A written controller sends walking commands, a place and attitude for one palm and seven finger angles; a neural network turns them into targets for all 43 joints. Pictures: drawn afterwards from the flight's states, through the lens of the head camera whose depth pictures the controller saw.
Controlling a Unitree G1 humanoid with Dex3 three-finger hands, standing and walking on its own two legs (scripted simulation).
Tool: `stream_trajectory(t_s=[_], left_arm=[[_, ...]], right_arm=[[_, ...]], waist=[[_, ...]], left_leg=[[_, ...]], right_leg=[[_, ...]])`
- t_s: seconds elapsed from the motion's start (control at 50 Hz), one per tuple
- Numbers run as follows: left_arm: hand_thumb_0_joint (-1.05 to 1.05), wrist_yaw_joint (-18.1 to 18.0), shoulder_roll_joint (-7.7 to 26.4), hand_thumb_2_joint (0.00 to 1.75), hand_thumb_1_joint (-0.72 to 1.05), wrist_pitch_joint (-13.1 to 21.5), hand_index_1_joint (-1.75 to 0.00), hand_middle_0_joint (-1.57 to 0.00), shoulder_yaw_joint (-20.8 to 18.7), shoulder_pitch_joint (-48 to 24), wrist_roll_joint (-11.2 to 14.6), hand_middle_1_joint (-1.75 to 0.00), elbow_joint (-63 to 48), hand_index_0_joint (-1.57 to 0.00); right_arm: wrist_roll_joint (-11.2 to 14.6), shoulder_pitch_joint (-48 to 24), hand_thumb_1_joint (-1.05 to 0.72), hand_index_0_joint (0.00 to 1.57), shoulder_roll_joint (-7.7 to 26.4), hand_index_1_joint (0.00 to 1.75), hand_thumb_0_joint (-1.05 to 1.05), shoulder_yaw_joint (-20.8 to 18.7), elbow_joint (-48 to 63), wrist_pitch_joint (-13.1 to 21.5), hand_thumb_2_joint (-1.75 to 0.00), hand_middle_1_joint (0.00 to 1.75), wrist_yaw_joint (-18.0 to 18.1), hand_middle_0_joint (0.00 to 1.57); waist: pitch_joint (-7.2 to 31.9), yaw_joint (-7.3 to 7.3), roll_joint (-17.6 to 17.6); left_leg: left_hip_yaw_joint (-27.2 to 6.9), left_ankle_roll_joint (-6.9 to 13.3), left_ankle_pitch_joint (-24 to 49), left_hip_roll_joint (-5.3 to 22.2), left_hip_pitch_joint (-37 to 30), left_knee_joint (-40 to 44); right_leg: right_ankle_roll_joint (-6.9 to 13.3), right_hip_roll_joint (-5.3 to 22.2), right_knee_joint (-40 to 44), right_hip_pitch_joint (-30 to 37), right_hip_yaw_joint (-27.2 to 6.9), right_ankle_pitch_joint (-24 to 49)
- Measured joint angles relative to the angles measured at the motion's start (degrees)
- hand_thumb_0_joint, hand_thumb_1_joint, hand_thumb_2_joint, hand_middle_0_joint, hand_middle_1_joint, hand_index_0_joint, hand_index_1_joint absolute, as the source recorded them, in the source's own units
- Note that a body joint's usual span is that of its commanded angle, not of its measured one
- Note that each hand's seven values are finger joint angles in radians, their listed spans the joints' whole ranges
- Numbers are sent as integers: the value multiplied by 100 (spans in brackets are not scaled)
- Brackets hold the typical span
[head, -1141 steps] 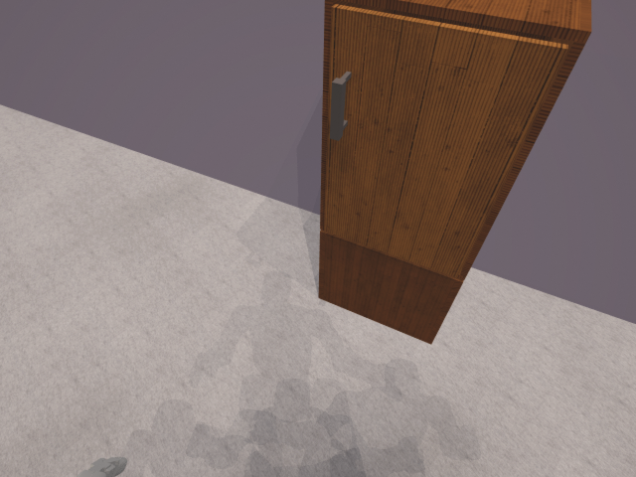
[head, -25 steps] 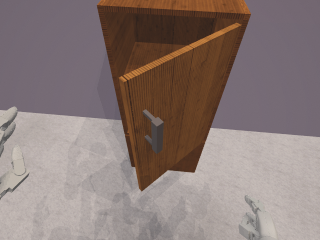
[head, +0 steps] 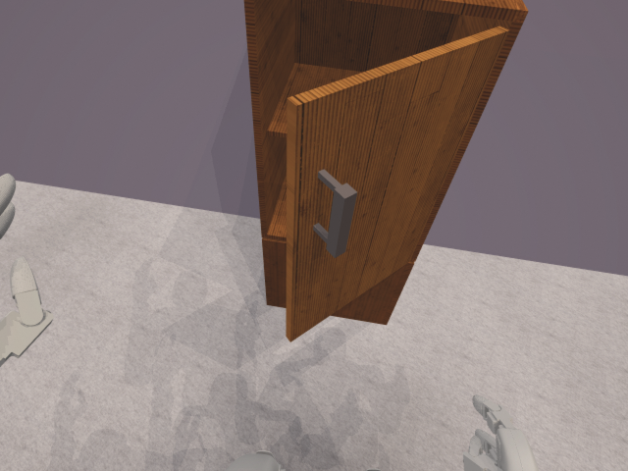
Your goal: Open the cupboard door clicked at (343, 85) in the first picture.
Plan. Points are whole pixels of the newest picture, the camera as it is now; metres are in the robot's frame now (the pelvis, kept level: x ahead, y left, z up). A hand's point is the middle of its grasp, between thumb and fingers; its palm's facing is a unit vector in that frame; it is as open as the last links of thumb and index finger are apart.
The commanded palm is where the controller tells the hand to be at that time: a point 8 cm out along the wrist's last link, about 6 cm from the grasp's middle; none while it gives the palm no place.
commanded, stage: step back with the hand held close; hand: left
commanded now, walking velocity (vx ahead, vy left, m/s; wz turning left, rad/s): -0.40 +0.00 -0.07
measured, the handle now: (331, 214) +0.43 +0.01 +0.08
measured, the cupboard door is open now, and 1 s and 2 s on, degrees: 46 46 46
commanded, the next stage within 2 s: stop stepping back and stand still in 0.28 s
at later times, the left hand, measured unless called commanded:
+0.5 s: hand (42, 392) +0.14 +0.22 +0.18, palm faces +0.23 -0.85 -0.47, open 7.4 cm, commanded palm +0.10 +0.27 +0.20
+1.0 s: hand out of the picture +0.09 +0.25 +0.18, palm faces +0.35 -0.83 -0.43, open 7.4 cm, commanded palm +0.03 +0.29 +0.20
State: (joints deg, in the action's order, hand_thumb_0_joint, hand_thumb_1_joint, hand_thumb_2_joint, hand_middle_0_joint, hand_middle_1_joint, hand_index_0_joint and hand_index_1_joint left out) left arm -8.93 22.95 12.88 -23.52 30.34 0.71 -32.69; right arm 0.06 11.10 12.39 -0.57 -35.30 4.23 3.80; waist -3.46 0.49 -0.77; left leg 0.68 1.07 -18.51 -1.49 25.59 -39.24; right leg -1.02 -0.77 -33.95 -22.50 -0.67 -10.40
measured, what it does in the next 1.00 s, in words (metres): walks backwards: right foot, then left foot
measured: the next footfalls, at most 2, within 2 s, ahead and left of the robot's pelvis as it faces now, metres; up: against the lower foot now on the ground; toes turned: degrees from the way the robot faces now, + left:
right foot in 0.36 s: -0.15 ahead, -0.11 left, +0.00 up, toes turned -6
left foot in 0.50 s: +0.05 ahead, +0.07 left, +0.00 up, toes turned -8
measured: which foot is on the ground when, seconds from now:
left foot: down 0.00-0.36, up 0.38-0.48, down 0.50-0.68, up 0.70-0.82, down 0.84-1.00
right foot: down 0.00-0.04, up 0.06-0.34, down 0.36-1.00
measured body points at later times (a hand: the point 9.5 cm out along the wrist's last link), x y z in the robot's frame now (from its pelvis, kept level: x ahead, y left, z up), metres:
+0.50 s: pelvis -0.09 +0.00 +0.01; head -0.07 +0.02 +0.45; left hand +0.12 +0.26 +0.21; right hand +0.05 -0.25 -0.07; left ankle +0.02 +0.07 -0.72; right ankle -0.21 -0.12 -0.72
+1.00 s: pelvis -0.14 +0.01 +0.01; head -0.15 +0.02 +0.46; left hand +0.07 +0.29 +0.20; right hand -0.01 -0.24 -0.07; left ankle -0.09 +0.11 -0.72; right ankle -0.19 -0.11 -0.72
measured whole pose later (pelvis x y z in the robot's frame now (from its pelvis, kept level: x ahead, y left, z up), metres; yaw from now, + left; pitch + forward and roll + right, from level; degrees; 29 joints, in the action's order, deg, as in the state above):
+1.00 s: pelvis -0.14 +0.01 +0.01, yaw -6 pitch -1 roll +0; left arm -8.0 22.8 11.0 -23.3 28.5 1.7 -24.3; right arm -0.1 13.0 11.1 0.7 -38.6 9.4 5.0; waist 0.3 -0.4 -1.7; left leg 0.7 1.0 -13.2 -1.0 16.1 -30.5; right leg -0.4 0.4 -31.8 -9.9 -0.9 -20.5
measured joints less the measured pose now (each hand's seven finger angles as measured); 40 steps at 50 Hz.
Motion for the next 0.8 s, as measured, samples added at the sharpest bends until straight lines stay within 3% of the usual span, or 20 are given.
stream_trajectory(t_s=[0.04, 0.08, 0.12, 0.16, 0.24, 0.32, 0.36, 0.38, 0.42, 0.46, 0.5, 0.56, 0.64, 0.68, 0.7, 0.76, 0.8], left_arm=[[1, 1, 75, 90, 89, 5, -30, -21, -20, -68, 3, -30, -42, -21], [1, 26, 160, 90, 88, 33, -30, -21, -132, -113, -10, -30, 20, -21], [1, 24, 259, 90, 88, 20, -30, -21, -250, -127, 8, -30, 89, -21], [1, -23, 299, 90, 88, -7, -30, -21, -325, -68, 72, -30, 61, -21], [1, -69, 144, 90, 89, -113, -30, -21, -180, 0, 162, -30, -87, -21], [1, 14, 154, 90, 89, -124, -30, -21, -30, -21, 265, -30, -104, -21], [1, 68, 358, 90, 89, -63, -30, -21, -168, 41, 333, -30, -159, -21], [1, 104, 383, 90, 89, 6, -30, -21, -188, 25, 337, -30, -141, -21], [1, 182, 327, 90, 89, 59, -30, -21, -36, -25, 292, -30, -45, -21], [1, 240, 389, 90, 89, -2, -30, -21, 4, 81, 259, -30, -79, -21], [1, 259, 435, 90, 88, -91, -30, -21, -57, 252, 267, -30, -119, -21], [1, 227, 488, 90, 88, -172, -30, -21, -119, 78, 299, -30, 189, -21], [1, 161, 465, 90, 89, -299, -30, -21, -207, 159, 300, -30, 383, -21], [1, 170, 446, 90, 89, -279, -30, -21, -184, 412, 280, -30, 277, -21], [1, 180, 455, 90, 89, -250, -30, -21, -187, 591, 284, -30, 182, -21], [1, 176, 355, 90, 89, -122, -30, -21, -131, 915, 229, -30, 63, -21], [1, 137, 202, 90, 88, -65, -30, -22, -27, 726, 145, -30, 246, -22]], right_arm=[[-3, -58, -90, 21, 20, 30, 2, -20, 21, -11, -90, 30, 46, 20], [-35, -129, -90, 21, -30, 30, 2, -60, 25, 58, -90, 30, 76, 20], [-60, -137, -90, 21, -147, 30, 2, -87, -1, 152, -90, 30, 65, 20], [-68, -121, -90, 21, -256, 30, 2, -56, -51, 240, -90, 30, 8, 20], [-72, -91, -90, 21, -366, 30, 2, 55, -103, 340, -90, 30, -82, 20], [-116, -180, -90, 21, -418, 30, 2, 154, -64, 352, -90, 30, -130, 20], [-119, -318, -90, 21, -454, 30, 1, 212, 33, 289, -90, 30, -153, 20], [-117, -431, -90, 21, -417, 30, 1, 228, 21, 257, -90, 30, -146, 21], [-133, -500, -90, 21, -306, 30, 1, 209, -150, 204, -90, 30, -95, 21], [-55, -323, -90, 21, -282, 30, 1, 219, -205, 125, -90, 30, -30, 21], [-5, -70, -90, 21, -192, 30, 2, 239, -135, 91, -90, 30, 44, 21], [25, 59, -90, 21, -136, 30, 2, 145, -177, 188, -90, 30, 143, 20], [-50, 219, -90, 21, -91, 30, 2, 111, -116, 328, -90, 30, 122, 20], [-39, 347, -90, 20, -39, 30, 2, 88, -68, 318, -90, 30, 72, 20], [-42, 402, -90, 20, -19, 30, 2, 76, -81, 294, -90, 30, 44, 20], [-50, 572, -90, 21, 48, 30, 2, 22, -299, 232, -90, 30, 25, 20], [-36, 691, -90, 21, 106, 30, 2, -14, -450, 259, -90, 30, 71, 20]], waist=[[-56, -36, -21], [-132, -50, 16], [-119, -79, 53], [-20, -42, 36], [226, 73, 51], [401, 99, 45], [390, 182, -192], [325, 238, -189], [212, 225, 14], [268, 149, -91], [415, 21, -113], [398, -185, -257], [322, -391, -214], [335, -462, -95], [363, -425, -83], [554, -132, -97], [659, -5, -75]], left_leg=[[47, 142, 833, 24, 17, 192], [58, 294, 975, 80, 32, 223], [-2, 328, 1043, 146, 9, 435], [-3, 289, 1253, 233, -17, 762], [67, 218, 1752, 404, -64, 1517], [151, 124, 2287, 464, 22, 2163], [381, 20, 2291, 386, 265, 2009], [405, -63, 2004, 413, 470, 1636], [122, -188, 986, 408, 654, 784], [73, -207, 664, 232, 520, 220], [54, -118, 1197, 155, 50, 493], [55, 179, 1078, -40, -113, 775], [-46, 96, 1548, -76, -311, 1442], [-164, -2, 1225, -50, -221, 1395], [-194, -82, 898, -48, -103, 1093], [-210, -179, 370, 6, 72, -237], [-145, -123, 223, 109, -225, -150]], right_leg=[[-36, -2, -134, -100, 1, -127], [-54, -185, -1089, -333, -148, -833], [-38, -381, -2161, -418, -224, -1294], [-33, -431, -2585, -284, -181, -1561], [34, -316, -1925, 469, 49, -1899], [193, -255, -85, 1428, 262, -1821], [350, -37, 1041, 1804, 143, -1200], [238, -5, 1175, 1794, 55, -1182], [100, -132, 983, 1757, -6, -1174], [46, -62, 791, 1768, -77, -1238], [12, -56, 543, 1737, -95, -1376], [9, 41, 116, 1522, -114, -1605], [203, -117, 233, 1398, -73, -1576], [263, -143, 582, 1484, 79, -1201], [294, -139, 689, 1484, 107, -985], [286, -144, 752, 1426, -16, -769], [226, -119, 731, 1425, -31, -823]])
